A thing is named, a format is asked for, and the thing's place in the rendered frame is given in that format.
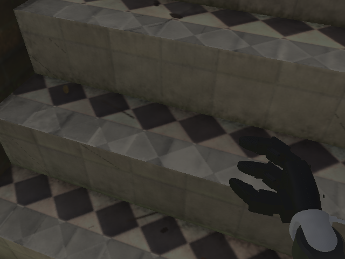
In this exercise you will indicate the right robot hand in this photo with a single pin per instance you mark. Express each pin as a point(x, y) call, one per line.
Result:
point(295, 185)

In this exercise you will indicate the right robot forearm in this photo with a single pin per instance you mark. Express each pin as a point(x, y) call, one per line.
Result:
point(314, 237)

